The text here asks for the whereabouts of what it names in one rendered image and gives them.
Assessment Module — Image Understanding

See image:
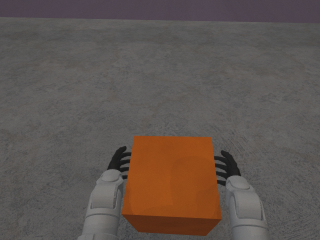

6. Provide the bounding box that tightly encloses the robot left hand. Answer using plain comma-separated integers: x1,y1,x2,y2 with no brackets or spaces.
107,146,132,180

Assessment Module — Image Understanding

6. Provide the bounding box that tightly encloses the carton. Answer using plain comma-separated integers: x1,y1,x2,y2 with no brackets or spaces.
121,136,222,236

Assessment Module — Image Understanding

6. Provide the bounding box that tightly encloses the right robot forearm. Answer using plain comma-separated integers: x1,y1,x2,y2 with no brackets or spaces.
225,175,271,240

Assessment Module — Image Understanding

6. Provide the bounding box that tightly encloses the robot right hand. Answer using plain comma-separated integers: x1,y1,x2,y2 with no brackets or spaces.
214,150,241,186

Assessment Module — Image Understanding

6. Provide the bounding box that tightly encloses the left robot forearm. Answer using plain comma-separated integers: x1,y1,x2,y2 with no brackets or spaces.
77,169,124,240

